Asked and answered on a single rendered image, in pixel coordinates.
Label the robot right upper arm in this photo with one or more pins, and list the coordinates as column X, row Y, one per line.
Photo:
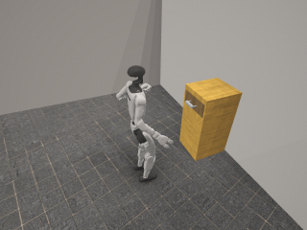
column 140, row 103

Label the robot left thigh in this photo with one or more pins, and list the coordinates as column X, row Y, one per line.
column 141, row 146

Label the cabinet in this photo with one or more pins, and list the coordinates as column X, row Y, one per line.
column 207, row 135

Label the handle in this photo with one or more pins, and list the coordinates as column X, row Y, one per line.
column 190, row 105

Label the robot right hand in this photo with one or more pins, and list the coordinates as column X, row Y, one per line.
column 163, row 140

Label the drawer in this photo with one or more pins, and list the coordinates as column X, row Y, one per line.
column 199, row 108

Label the robot left hand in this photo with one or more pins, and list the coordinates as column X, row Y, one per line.
column 146, row 87

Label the robot right foot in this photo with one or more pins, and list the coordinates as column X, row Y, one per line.
column 151, row 176

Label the robot left upper arm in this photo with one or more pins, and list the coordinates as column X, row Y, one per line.
column 121, row 95

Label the robot right forearm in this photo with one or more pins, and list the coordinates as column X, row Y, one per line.
column 149, row 130

